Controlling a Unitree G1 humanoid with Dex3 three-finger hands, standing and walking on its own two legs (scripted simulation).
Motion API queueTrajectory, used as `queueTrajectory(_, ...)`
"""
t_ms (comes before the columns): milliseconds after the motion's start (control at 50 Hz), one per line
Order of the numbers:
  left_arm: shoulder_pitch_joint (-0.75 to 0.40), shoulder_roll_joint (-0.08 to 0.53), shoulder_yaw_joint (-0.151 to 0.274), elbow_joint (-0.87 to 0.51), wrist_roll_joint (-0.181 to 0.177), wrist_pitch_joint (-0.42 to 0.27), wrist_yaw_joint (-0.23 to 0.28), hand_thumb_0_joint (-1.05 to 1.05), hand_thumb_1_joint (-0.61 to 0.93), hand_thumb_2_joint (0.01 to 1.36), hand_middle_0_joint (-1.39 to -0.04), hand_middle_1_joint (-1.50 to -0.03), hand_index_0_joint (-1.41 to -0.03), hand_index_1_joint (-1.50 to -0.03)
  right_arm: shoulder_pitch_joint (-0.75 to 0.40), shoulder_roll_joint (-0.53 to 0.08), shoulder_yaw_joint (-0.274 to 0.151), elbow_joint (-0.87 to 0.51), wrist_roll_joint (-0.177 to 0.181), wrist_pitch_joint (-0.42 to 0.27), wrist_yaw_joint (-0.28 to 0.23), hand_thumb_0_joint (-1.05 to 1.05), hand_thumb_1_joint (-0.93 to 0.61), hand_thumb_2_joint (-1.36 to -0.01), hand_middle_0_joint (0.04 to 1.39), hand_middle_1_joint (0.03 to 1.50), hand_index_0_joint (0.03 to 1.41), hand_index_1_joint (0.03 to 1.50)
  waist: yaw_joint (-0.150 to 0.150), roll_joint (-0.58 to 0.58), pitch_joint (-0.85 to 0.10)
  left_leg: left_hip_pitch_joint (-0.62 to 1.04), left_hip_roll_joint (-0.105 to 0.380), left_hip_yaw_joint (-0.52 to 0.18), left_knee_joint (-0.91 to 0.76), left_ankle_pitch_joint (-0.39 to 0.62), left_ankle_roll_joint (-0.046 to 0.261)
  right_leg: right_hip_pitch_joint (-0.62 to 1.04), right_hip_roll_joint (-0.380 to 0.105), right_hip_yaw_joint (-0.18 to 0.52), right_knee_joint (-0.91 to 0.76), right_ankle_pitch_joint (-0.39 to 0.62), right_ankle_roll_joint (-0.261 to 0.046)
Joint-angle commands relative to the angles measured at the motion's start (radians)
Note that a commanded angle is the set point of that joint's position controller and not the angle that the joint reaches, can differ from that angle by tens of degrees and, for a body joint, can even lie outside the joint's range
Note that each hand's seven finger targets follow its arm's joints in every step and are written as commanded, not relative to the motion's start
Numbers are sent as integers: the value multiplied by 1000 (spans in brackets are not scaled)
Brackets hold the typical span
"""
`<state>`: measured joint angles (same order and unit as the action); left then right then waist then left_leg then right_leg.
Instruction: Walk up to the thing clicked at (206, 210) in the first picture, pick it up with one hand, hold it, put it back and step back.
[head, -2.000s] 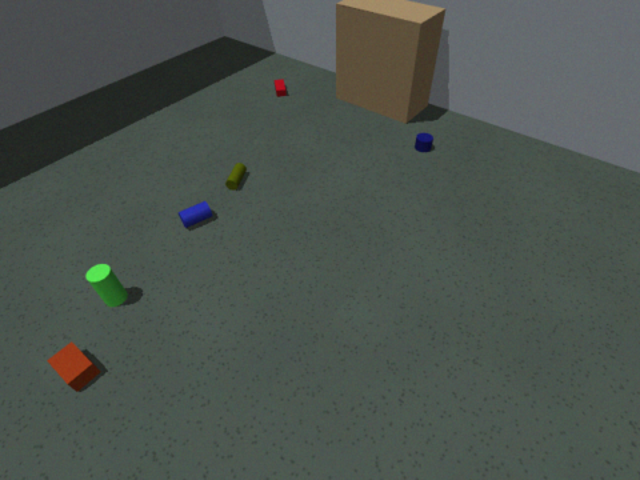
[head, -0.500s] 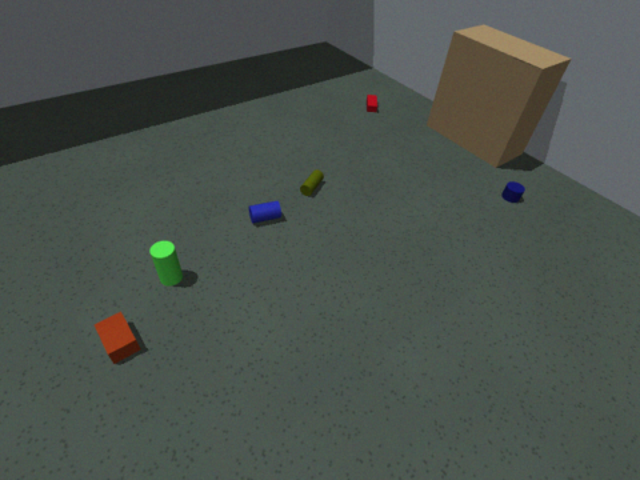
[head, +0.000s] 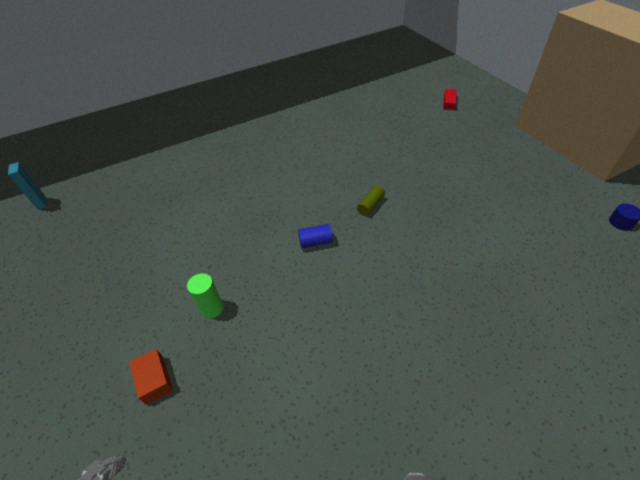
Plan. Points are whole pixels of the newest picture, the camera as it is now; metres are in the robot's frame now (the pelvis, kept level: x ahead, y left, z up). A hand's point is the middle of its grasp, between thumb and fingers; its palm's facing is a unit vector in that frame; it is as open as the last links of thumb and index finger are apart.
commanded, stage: walk up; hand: left
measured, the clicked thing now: (315, 236) +1.11 +0.07 -0.71
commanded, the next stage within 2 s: none
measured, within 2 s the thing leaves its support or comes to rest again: neither
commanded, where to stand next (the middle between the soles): +0.78 -0.20 m, yaw +11 degrees
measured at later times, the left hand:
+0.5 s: hand (191, 445) +0.22 +0.23 -0.16, palm faces +0.04 -0.95 -0.30, open 7.4 cm
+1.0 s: hand (270, 295) +0.44 +0.12 -0.10, palm faces +0.13 -0.90 -0.41, open 7.4 cm
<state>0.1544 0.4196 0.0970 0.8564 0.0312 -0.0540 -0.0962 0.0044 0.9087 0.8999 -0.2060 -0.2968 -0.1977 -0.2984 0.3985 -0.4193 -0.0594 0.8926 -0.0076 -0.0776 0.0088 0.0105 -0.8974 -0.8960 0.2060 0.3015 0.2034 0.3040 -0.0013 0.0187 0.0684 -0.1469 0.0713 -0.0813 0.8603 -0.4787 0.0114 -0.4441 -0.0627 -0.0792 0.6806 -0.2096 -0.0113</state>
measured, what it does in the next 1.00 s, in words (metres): walks ahead: left foot, then right foot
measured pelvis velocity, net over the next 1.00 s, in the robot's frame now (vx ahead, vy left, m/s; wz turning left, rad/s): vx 0.42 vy -0.17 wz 0.12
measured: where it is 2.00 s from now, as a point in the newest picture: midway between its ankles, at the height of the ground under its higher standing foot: (409, 323)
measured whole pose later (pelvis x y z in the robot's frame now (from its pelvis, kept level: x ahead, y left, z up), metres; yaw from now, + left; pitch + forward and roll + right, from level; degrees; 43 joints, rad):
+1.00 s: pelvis +0.42 -0.17 +0.02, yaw +7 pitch -2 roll +1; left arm 0.31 0.40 0.07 0.82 0.02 -0.06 -0.06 0.00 0.91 0.90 -0.21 -0.30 -0.20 -0.30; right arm 0.31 -0.46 -0.05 0.91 0.01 -0.06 0.01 0.01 -0.90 -0.90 0.20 0.30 0.20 0.30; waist 0.05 0.04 0.06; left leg -0.50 0.04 0.00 1.12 -0.36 0.03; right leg -0.28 -0.05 -0.11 0.59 -0.28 -0.04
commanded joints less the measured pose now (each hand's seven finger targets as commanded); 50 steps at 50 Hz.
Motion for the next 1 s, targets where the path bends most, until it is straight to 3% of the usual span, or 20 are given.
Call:
queueTrajectory(0,153,319,88,-57,-18,-18,36,0,900,900,-200,-300,-200,-300,-38,-255,-53,-103,5,-41,-29,0,-900,-900,200,300,200,300,108,-196,-80,-547,-21,2,454,45,51,448,-362,617,-445,-271,-235)
queueTrajectory(40,95,247,60,-72,-19,-27,41,0,900,900,-200,-300,-200,-300,-6,-215,-46,-72,23,-37,-8,0,-900,-900,200,300,200,300,47,-166,-19,-447,13,-6,348,144,54,319,-225,317,-396,3,-163)
queueTrajectory(80,83,229,51,-72,-18,-33,40,0,900,900,-200,-300,-200,-300,23,-190,-49,-61,13,-23,5,0,-900,-900,200,300,200,300,20,-186,5,-385,15,24,259,172,37,228,-184,188,-392,109,-163)
queueTrajectory(120,98,223,46,-92,-17,-40,38,0,900,900,-200,-300,-200,-300,-21,-178,-47,-75,6,-17,17,0,-900,-900,200,300,200,300,26,-175,15,-405,14,50,164,193,15,234,-180,131,-409,124,-199)
queueTrajectory(260,155,236,46,-130,-2,-23,29,0,900,900,-200,-300,-200,-300,-169,-159,-53,-136,7,-16,27,0,-900,-900,200,300,200,300,68,-114,-23,-287,6,153,-205,350,3,289,-182,51,-339,192,-160)
queueTrajectory(320,142,244,40,-145,-6,-8,32,0,900,900,-200,-300,-200,-300,-64,-177,-69,-110,0,-25,16,0,-900,-900,200,300,200,300,-9,-36,-86,-33,-49,191,-299,365,33,215,-167,11,-162,213,-150)
queueTrajectory(340,172,207,25,-155,-6,-5,36,0,900,900,-200,-300,-200,-300,33,-224,-87,-84,-10,-31,5,0,-900,-900,200,300,200,300,-49,77,-153,135,-51,149,-315,308,63,145,-114,-23,48,247,-134)
queueTrajectory(360,231,149,7,-157,-16,-1,40,0,900,900,-200,-300,-200,-300,116,-289,-108,-79,-28,-35,-9,0,-900,-900,200,300,200,300,-85,224,-212,268,82,-61,-391,149,122,-6,-39,-55,299,64,-93)
queueTrajectory(380,290,118,4,-151,-14,6,39,0,900,900,-200,-300,-200,-300,130,-366,-126,-105,-27,-33,-24,0,-900,-900,200,300,200,300,-60,306,-240,393,344,-545,-463,49,206,-248,82,-13,476,-380,-45)
queueTrajectory(400,264,248,31,-142,-6,22,46,0,900,900,-200,-300,-200,-300,91,-358,-126,-134,4,-30,-32,0,-900,-900,200,300,200,300,-67,90,-226,320,402,-664,-549,-87,271,-251,34,119,527,-352,-45)
queueTrajectory(420,235,279,36,-134,-7,25,50,0,900,900,-200,-300,-200,-300,51,-364,-129,-134,22,-28,-32,0,-900,-900,200,300,200,300,-64,77,-155,237,415,-640,-576,-80,304,-267,-16,149,585,-305,-39)
queueTrajectory(480,233,230,39,-94,-12,25,41,0,900,900,-200,-300,-200,-300,-30,-272,-81,-145,25,-41,-33,0,-900,-900,200,300,200,300,-13,33,-35,11,252,-241,-548,301,197,-167,-57,177,512,-184,-23)
queueTrajectory(540,269,199,38,-84,-11,33,21,0,900,900,-200,-300,-200,-300,-70,-273,-75,-146,19,-55,-24,0,-900,-900,200,300,200,300,22,96,-21,-118,207,-75,-534,331,207,-75,-78,132,385,-161,3)
queueTrajectory(660,128,188,45,-112,-6,32,-12,0,900,900,-200,-300,-200,-300,-79,-331,-92,-142,3,-61,-10,0,-900,-900,200,300,200,300,-5,164,16,-208,175,-28,-577,20,191,-8,-82,70,80,-20,7)
queueTrajectory(780,260,249,86,-42,9,10,2,0,900,900,-200,-300,-200,-300,-99,-260,-68,-129,-12,-30,-11,0,-900,-900,200,300,200,300,101,-33,-77,-369,99,72,-207,-25,114,377,6,-2,-63,-137,-20)
queueTrajectory(800,367,317,110,-18,18,-4,17,0,900,900,-200,-300,-200,-300,-62,-172,-38,-128,-9,-27,-13,0,-900,-900,200,300,200,300,160,-316,-100,-484,0,164,167,55,73,469,-116,239,-248,-385,-54)
queueTrajectory(820,341,371,107,-55,13,-17,30,0,900,900,-200,-300,-200,-300,-59,-129,-15,-152,9,-26,-20,0,-900,-900,200,300,200,300,143,-427,-59,-682,-115,136,332,-57,33,474,-295,599,-449,-445,-125)
queueTrajectory(840,284,383,104,-65,-1,-14,36,0,900,900,-200,-300,-200,-300,-78,-227,-46,-131,0,-18,-33,0,-900,-900,200,300,200,300,128,-321,-36,-659,-55,49,403,-47,31,425,-348,676,-467,-389,-176)
queueTrajectory(920,161,262,59,-90,-19,-20,53,0,900,900,-200,-300,-200,-300,-23,-222,-41,-44,27,-19,-19,0,-900,-900,200,300,200,300,30,-206,-1,-505,14,10,290,126,33,290,-208,291,-371,43,-123)
queueTrajectory(980,185,227,46,-91,-24,-29,56,0,900,900,-200,-300,-200,-300,-16,-197,-35,-42,14,-11,-4,0,-900,-900,200,300,200,300,30,-189,-16,-453,-6,43,171,189,14,303,-171,178,-369,174,-154)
